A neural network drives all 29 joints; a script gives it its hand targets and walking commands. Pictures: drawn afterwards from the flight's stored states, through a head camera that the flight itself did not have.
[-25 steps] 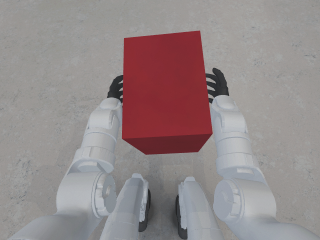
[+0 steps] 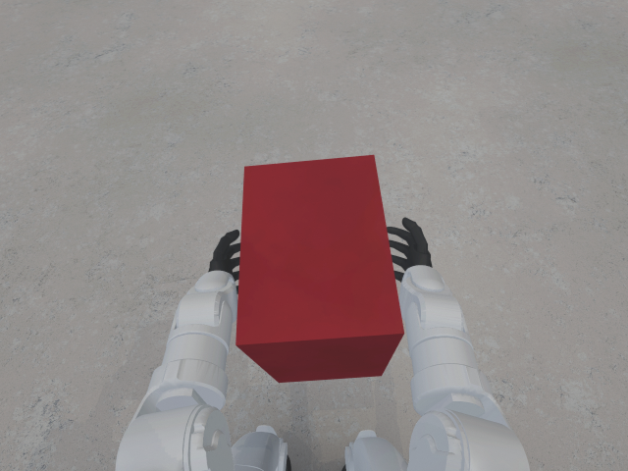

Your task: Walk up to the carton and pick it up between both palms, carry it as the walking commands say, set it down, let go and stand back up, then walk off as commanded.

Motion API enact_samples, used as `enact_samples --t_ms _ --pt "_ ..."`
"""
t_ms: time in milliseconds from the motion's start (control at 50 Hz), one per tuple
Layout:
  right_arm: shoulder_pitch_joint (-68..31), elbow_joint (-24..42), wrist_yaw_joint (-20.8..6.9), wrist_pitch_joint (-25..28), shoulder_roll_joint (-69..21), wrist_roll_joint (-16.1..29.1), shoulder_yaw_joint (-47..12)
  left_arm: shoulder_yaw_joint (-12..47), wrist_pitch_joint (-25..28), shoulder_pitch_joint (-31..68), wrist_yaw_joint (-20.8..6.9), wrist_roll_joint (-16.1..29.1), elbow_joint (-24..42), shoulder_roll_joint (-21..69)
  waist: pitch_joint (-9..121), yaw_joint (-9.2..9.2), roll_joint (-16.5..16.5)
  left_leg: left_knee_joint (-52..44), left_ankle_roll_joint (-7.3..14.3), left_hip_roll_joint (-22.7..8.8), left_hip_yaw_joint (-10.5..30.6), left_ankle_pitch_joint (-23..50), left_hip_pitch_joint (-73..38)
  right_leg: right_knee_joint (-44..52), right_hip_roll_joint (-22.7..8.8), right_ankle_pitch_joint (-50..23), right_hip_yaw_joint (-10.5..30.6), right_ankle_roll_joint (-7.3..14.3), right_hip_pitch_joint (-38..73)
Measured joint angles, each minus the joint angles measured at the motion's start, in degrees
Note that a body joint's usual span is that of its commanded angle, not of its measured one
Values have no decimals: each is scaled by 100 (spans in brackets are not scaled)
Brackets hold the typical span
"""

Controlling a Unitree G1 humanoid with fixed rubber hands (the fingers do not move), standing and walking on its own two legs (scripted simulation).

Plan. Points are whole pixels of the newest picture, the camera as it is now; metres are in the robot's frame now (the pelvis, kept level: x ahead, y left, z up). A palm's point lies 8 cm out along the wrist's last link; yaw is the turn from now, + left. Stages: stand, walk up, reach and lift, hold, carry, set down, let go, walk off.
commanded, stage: reach and lift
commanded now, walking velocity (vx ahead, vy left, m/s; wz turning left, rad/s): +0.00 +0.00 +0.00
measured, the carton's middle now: (320, 282) +0.38 +0.02 -0.05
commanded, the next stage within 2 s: hold in 1.92 s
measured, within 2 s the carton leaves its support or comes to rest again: neither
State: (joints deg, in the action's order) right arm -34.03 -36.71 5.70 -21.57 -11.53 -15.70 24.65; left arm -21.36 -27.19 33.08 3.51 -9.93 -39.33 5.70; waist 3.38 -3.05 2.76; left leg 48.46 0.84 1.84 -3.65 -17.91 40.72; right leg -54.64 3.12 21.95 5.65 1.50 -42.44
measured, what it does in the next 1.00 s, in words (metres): stands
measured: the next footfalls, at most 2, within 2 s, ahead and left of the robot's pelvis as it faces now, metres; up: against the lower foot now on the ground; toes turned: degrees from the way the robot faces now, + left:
none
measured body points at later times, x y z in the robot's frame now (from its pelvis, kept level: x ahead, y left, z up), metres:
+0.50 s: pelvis +0.00 +0.00 +0.03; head -0.02 -0.01 +0.48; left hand +0.33 +0.16 +0.05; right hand +0.35 -0.11 +0.06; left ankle +0.06 +0.12 -0.69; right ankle +0.05 -0.09 -0.69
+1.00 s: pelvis +0.02 +0.01 +0.04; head -0.05 +0.00 +0.49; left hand +0.34 +0.14 +0.09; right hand +0.35 -0.13 +0.10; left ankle +0.06 +0.12 -0.69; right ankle +0.05 -0.09 -0.69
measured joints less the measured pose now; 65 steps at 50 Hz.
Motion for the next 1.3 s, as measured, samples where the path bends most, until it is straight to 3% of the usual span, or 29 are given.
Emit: enact_samples --t_ms 300,660,860,960,1300 --pt "631 116 -3 -125 6 155 -199 217 -353 -354 121 0 149 104 -5 -60 -116 -919 -2 -18 11 305 -1238 930 0 -324 38 3 1229" --pt "216 129 -7 -1038 115 92 -264 236 -1038 -365 179 0 396 111 -7 -75 -126 -1276 -2 -26 29 426 -2115 1304 -1 -456 39 3 2111" --pt "278 179 -100 -1315 155 113 -323 393 -1528 -410 282 -2 682 115 -6 173 -137 -1590 -2 -32 48 460 -2558 1640 -3 -501 40 3 2564" --pt "582 527 -110 -1461 225 281 -568 558 -1633 -552 332 -1 871 183 -7 186 -144 -1821 -2 -37 49 514 -2851 1861 -3 -554 51 3 2848" --pt "725 546 -113 -1700 212 213 -627 604 -1633 -944 277 0 902 260 -14 337 -154 -1987 -3 -40 49 711 -2969 2002 -3 -741 54 4 2953"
